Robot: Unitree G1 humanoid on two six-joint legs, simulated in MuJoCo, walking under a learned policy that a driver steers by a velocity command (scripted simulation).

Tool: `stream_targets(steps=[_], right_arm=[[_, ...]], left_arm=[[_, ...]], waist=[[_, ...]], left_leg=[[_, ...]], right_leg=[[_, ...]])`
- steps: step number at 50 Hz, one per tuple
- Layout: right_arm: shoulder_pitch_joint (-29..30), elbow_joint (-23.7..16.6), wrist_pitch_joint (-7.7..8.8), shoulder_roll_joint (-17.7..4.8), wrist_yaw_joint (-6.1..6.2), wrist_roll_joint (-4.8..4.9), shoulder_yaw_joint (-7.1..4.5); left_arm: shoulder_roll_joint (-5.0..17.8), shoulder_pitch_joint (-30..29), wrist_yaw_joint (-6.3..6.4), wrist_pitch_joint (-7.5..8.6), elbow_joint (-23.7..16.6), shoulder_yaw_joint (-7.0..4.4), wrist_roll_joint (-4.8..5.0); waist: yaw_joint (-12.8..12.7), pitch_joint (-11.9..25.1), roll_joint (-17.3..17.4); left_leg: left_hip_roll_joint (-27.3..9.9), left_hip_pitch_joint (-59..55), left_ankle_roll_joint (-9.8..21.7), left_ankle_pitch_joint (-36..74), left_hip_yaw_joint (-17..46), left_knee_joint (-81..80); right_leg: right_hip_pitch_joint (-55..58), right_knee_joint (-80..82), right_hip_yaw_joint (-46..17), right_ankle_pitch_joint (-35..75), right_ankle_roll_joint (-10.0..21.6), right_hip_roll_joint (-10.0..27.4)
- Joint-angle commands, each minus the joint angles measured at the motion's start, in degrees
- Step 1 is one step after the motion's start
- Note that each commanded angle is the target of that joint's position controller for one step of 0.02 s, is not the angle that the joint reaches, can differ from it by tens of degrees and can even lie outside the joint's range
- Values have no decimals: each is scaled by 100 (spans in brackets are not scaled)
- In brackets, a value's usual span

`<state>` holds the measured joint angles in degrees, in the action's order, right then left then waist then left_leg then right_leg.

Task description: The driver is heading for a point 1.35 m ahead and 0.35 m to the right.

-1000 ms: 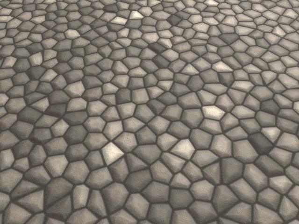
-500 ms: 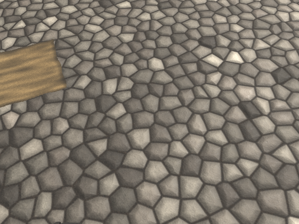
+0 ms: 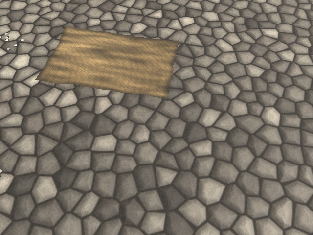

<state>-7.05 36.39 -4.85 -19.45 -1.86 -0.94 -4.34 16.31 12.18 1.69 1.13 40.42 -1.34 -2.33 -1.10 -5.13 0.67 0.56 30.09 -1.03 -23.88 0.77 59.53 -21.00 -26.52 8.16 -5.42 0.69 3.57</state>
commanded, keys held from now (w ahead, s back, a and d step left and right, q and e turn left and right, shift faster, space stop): shift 1.00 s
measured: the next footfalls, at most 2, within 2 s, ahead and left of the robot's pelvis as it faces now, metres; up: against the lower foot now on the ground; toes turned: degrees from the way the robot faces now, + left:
left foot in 0.12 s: +0.06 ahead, +0.11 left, +0.00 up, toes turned +3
right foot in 0.44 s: +0.04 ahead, -0.10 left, +0.00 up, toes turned +6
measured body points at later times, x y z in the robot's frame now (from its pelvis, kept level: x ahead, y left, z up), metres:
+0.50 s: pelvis +0.01 +0.01 +0.01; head +0.02 +0.00 +0.46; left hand +0.06 +0.27 -0.11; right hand +0.17 -0.22 -0.11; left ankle +0.02 +0.11 -0.73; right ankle +0.00 -0.10 -0.73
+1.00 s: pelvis +0.01 +0.00 +0.01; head +0.01 +0.00 +0.46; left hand +0.04 +0.25 -0.13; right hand +0.09 -0.25 -0.13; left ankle +0.02 +0.11 -0.73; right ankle +0.00 -0.10 -0.73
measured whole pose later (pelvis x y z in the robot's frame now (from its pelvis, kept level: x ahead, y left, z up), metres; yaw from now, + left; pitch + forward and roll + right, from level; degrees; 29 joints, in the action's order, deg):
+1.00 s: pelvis +0.01 +0.00 +0.01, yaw +7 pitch -1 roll +0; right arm -13.5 57.9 -0.5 -12.5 1.6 -0.6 -1.2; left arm 12.4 14.3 1.5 -0.3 54.1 -0.9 -0.7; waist 0.1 -1.4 -0.2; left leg 2.6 10.9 0.9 -9.6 3.3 22.1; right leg -7.5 -22.7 1.7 -13.8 2.0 -1.3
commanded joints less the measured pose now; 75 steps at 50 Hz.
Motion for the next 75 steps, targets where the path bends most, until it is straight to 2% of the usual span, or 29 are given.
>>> stream_targets(steps=[1, 3, 4, 5, 6, 7, 8, 9, 10, 11, 12, 13, 14, 16, 18, 19, 20, 21, 22, 23, 24, 25, 27, 29, 32, 38, 47, 56, 75], right_arm=[[-657, -283, -31, -138, -52, 14, 27], [-593, -309, 3, -182, -51, 1, 43], [-739, -252, 52, -165, -49, -23, 52], [-883, -167, 110, -213, -41, -47, 50], [-896, -194, 178, -486, 6, -91, 24], [-557, -492, 181, -1326, 57, -99, -152], [-764, -371, 200, -1074, 139, -141, -144], [-351, -335, 224, -729, 167, -136, -5], [13, -326, 246, -512, 168, -101, 57], [236, -362, 288, -442, 207, -76, 71], [201, -346, 324, -273, 223, -43, 121], [81, -295, 347, -169, 221, -20, 159], [-18, -235, 367, -129, 217, -9, 173], [-210, -108, 384, -142, 208, -14, 162], [-351, 11, 366, -193, 215, -48, 139], [-363, 64, 356, -198, 224, -50, 139], [-295, 106, 348, -186, 243, -18, 148], [-268, 141, 359, -137, 271, 33, 170], [-395, 146, 404, 77, 280, 37, 237], [-673, 143, 424, 308, 250, 69, 285], [-525, 275, 375, 178, 240, -4, 277], [-426, 340, 363, 83, 217, -24, 246], [-355, 473, 401, -38, 187, -19, 190], [-427, 587, 455, -17, 206, -19, 187], [-486, 816, 477, 109, 262, -2, 212], [-627, 1236, 485, 98, 305, 9, 194], [-751, 1909, 481, 95, 358, 31, 197], [-781, 2454, 473, 230, 399, 42, 251], [-961, 3027, 472, 547, 453, 52, 366]], left_arm=[[787, -225, -68, 19, -391, -241, -11], [907, -137, -95, -90, -362, -291, 15], [948, -128, -106, -160, -350, -308, 59], [904, 115, -124, -232, -278, -320, 62], [575, 480, -195, -296, -237, -268, 43], [333, 387, -111, -376, -573, -189, 62], [702, 2, -65, -460, -541, -282, 83], [567, 91, -101, -489, -504, -267, 204], [557, 336, -119, -463, -338, -270, 219], [624, 544, -120, -429, -181, -311, 157], [652, 705, -137, -413, -42, -321, 107], [616, 683, -156, -410, -22, -315, 122], [501, 614, -176, -411, -37, -276, 157], [264, 391, -182, -425, -96, -181, 189], [255, 331, -137, -439, -108, -163, 201], [253, 392, -109, -429, -82, -160, 216], [188, 556, -82, -399, -8, -141, 217], [143, 722, -52, -332, 69, -111, 176], [318, 716, -13, -238, 63, -109, 76], [776, 282, -8, -173, -43, -174, 65], [581, 46, -76, -153, -17, -149, 134], [357, -71, -117, -138, -37, -78, 139], [370, 59, -88, -140, 38, -87, 155], [394, 219, -48, -135, 146, -108, 194], [303, 197, -38, -151, 218, -96, 177], [273, 135, -31, -136, 480, -99, 160], [190, 248, -13, -85, 1078, -72, 162], [42, 471, 29, -70, 1641, -9, 161], [-271, 812, 90, -56, 2284, 89, 157]], waist=[[321, 1196, -1182], [290, 1107, -1158], [385, 1041, -1006], [380, 925, -684], [298, 750, 719], [240, 478, 1880], [520, 502, 1122], [149, 393, 1054], [-87, 316, 925], [-177, 462, 992], [-150, 638, 921], [-109, 770, 713], [-62, 830, 594], [105, 812, 646], [226, 795, 809], [203, 793, 796], [64, 801, 671], [-52, 834, 483], [52, 931, 44], [448, 787, -812], [358, 621, -911], [328, 503, -810], [154, 438, -806], [107, 494, -589], [66, 433, -212], [83, 396, -43], [118, 353, -62], [115, 267, -107], [95, 153, -84]], left_leg=[[8, -1331, 166, 86, -171, -933], [137, -1649, 253, 113, -343, -1697], [227, -2072, 336, 362, -428, -2374], [251, -2489, 427, 525, -256, -3019], [-792, -2654, 630, 199, 1299, -4301], [-2348, -1827, 1349, 820, 3255, -4867], [-2159, -1294, 1641, 1547, 2606, -4601], [-1710, -1093, 1532, 1895, 2007, -4469], [-1299, -1031, 1299, 1976, 1505, -4450], [-1023, -1277, 1182, 2341, 1201, -4319], [-948, -1495, 1217, 3081, 1045, -4173], [-986, -1686, 1244, 3467, 1030, -4077], [-1031, -1870, 1253, 3529, 1044, -4018], [-1060, -2059, 1239, 3177, 1141, -3922], [-1118, -2077, 1295, 2990, 1341, -3841], [-1120, -2039, 1287, 3014, 1419, -3770], [-1036, -1931, 1189, 2970, 1407, -3641], [-948, -1630, 979, 2722, 1398, -3546], [-745, -1300, 675, 2163, 1313, -3382], [-94, -1136, 444, 1268, 724, -3310], [4, -1843, 366, 973, 501, -3504], [-33, -2008, 372, 1264, 589, -3571], [-132, -1996, 385, 1787, 689, -3580], [-199, -1846, 370, 1946, 750, -3637], [-203, -1717, 325, 1801, 787, -3778], [-268, -1786, 323, 1823, 851, -3912], [-361, -2015, 352, 1916, 861, -4038], [-387, -2088, 363, 1974, 813, -4096], [-394, -2037, 337, 2043, 725, -4065]], right_leg=[[72, 868, -850, 583, 932, 1265], [23, 744, -818, -127, 823, 1265], [-181, 519, -694, -353, 658, 1198], [-512, 196, -546, -700, 373, 1074], [-1023, -1049, 59, -1733, -87, 575], [-1776, -2067, 11, -3001, -408, -297], [-1136, -2906, -743, -2703, -349, -51], [-956, -3050, -860, -2308, -298, -97], [-763, -2982, -849, -1892, -271, -98], [-681, -3042, -710, -1640, -239, -167], [-544, -3102, -650, -1626, -245, -216], [-457, -3021, -666, -1706, -243, -239], [-397, -2722, -697, -1774, -233, -221], [-157, -1894, -707, -1873, -164, -231], [144, -1266, -659, -2000, -87, -345], [354, -861, -640, -1886, -46, -395], [734, -155, -590, -1427, 3, -442], [1344, 648, -715, -576, 59, -341], [1799, 961, -1360, -257, 138, 218], [1496, 957, -2093, 331, 408, 881], [671, 910, -2037, 224, 604, 1007], [544, 930, -1804, -244, 455, 721], [698, 892, -1503, -661, 210, 328], [957, 777, -1413, -505, 208, 260], [1027, 741, -1401, -680, 265, 258], [1037, 786, -1383, -723, 291, 211], [1060, 917, -1360, -585, 281, 186], [1087, 953, -1334, -485, 270, 168], [1143, 898, -1303, -299, 269, 145]])
Velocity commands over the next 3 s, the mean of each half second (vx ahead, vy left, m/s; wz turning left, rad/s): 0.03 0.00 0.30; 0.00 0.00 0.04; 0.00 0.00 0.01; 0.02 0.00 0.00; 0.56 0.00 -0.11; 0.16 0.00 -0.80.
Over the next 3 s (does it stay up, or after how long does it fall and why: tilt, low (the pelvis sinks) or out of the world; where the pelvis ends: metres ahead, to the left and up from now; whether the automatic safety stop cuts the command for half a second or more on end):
stays up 0.38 0.10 0.00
